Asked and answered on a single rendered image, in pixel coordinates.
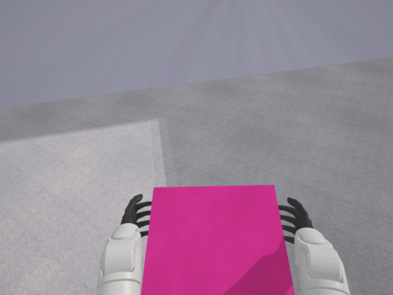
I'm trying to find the robot left hand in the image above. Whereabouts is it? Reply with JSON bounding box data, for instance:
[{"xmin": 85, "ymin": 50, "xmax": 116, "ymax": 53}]
[{"xmin": 120, "ymin": 194, "xmax": 152, "ymax": 237}]

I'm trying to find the carton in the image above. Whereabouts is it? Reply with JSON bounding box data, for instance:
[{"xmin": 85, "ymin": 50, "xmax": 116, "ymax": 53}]
[{"xmin": 141, "ymin": 185, "xmax": 295, "ymax": 295}]

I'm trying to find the left robot forearm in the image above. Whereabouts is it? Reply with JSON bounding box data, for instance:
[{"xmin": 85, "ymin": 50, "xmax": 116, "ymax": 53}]
[{"xmin": 96, "ymin": 223, "xmax": 142, "ymax": 295}]

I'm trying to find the robot right hand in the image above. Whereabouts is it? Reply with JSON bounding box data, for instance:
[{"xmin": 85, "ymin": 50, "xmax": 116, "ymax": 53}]
[{"xmin": 278, "ymin": 197, "xmax": 313, "ymax": 244}]

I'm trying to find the right robot forearm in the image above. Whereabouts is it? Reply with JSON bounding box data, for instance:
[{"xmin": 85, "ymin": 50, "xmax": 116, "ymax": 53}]
[{"xmin": 294, "ymin": 227, "xmax": 350, "ymax": 295}]

